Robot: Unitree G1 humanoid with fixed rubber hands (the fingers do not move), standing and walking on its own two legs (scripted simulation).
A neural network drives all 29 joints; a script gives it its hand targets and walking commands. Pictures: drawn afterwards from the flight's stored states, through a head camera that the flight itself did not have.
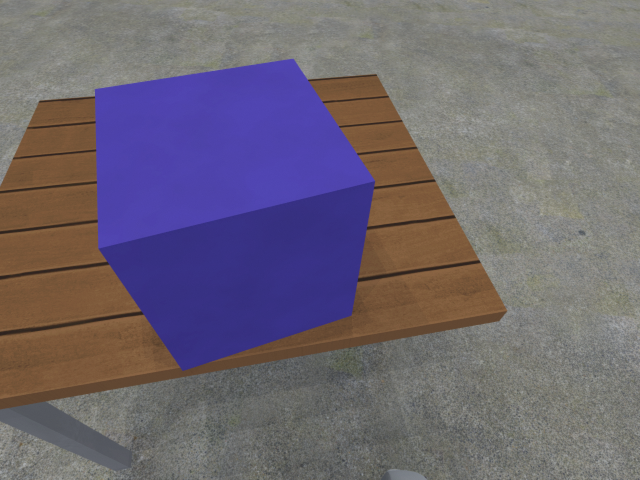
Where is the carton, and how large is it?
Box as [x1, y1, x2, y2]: [95, 59, 374, 370]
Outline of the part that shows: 293,59 95,89 98,248 182,370 351,315 374,180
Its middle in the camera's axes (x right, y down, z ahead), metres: -0.12 -0.04 +0.56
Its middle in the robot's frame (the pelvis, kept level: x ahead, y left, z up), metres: +0.47 +0.11 +0.05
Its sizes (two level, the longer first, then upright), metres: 0.275 0.267 0.289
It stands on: a table, 0.66 m high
